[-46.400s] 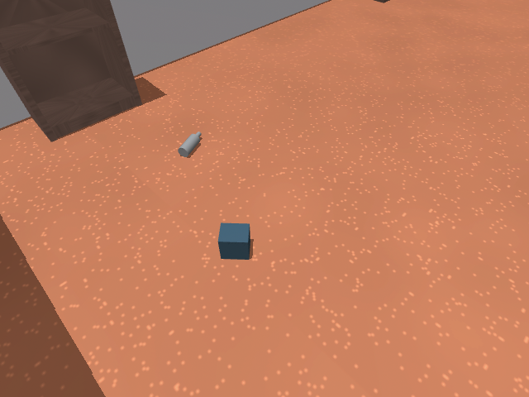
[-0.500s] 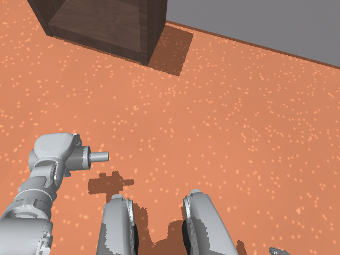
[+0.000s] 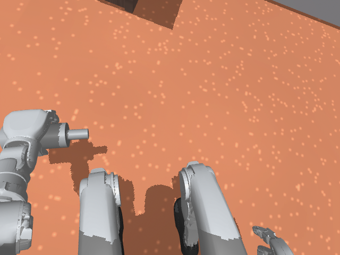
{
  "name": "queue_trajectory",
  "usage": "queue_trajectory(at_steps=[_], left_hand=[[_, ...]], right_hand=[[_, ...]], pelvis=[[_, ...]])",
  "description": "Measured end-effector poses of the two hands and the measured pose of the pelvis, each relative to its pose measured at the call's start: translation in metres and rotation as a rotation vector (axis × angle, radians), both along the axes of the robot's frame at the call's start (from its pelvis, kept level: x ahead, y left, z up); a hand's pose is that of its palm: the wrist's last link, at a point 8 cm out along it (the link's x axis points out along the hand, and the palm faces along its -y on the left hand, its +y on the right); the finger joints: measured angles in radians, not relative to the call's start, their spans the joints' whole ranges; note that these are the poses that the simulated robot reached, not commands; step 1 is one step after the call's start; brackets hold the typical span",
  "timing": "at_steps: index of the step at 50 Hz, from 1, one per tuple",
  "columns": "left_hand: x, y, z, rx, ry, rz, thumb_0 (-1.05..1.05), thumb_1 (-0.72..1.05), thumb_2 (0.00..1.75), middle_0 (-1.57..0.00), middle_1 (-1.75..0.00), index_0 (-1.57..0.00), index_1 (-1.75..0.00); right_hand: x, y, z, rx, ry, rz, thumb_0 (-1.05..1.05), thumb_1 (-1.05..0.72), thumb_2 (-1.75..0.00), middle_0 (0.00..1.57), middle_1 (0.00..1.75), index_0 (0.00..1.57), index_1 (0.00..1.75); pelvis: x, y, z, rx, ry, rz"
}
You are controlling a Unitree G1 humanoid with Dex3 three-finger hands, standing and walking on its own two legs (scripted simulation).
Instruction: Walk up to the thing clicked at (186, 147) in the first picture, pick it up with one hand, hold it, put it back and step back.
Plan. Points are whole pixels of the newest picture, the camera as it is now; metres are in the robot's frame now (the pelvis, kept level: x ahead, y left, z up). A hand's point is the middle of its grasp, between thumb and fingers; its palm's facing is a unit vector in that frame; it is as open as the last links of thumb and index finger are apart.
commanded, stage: crouch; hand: left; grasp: from above
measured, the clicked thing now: (49, 136) +0.41 +0.28 -0.21
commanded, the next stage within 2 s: lower in 0.50 s
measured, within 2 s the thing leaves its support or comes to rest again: neither
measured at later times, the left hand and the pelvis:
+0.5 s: hand (47, 141) +0.41 +0.30 -0.25, palm faces -0.46 -0.06 -0.89, open 9.4 cm; pelvis -0.01 +0.00 -0.07, yaw -2 degrees
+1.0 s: hand (55, 143) +0.41 +0.30 -0.30, palm faces -0.46 -0.09 -0.88, open 9.4 cm; pelvis -0.01 -0.01 -0.11, yaw -3 degrees
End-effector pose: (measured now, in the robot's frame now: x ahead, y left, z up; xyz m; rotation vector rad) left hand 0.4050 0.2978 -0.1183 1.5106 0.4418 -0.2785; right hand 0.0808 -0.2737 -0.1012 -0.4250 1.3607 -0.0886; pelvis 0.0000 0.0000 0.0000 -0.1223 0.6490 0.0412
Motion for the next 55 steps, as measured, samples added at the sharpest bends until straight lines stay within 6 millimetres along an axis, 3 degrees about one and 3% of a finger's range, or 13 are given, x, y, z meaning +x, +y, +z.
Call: queue_trajectory(at_steps=[22,36,55], left_hand=[[0.006,0.001,-0.064,-0.007,0.022,0.005,-0.04,0.08,0.43,-0.8,-0.35,-0.81,-0.38],[0.01,0.003,-0.087,-0.006,0.038,0.021,-0.04,0.07,0.44,-0.79,-0.36,-0.8,-0.39],[0.011,0.002,-0.141,-0.039,0.02,0.02,-0.04,0.09,0.41,-0.78,-0.36,-0.8,-0.38]], right_hand=[[-0.031,-0.006,-0.058,0.001,0.066,-0.025,0.0,-0.91,-0.9,0.21,0.3,0.2,0.3],[-0.03,-0.007,-0.083,0.007,0.074,0.0,0.0,-0.91,-0.9,0.21,0.3,0.2,0.3],[-0.03,-0.014,-0.107,-0.034,0.106,0.037,0.0,-0.9,-0.89,0.21,0.3,0.2,0.3]], pelvis=[[-0.009,-0.004,-0.061,0.001,-0.032,-0.03],[-0.01,-0.006,-0.084,0.003,-0.052,-0.038],[-0.008,-0.007,-0.12,-0.013,-0.099,-0.06]])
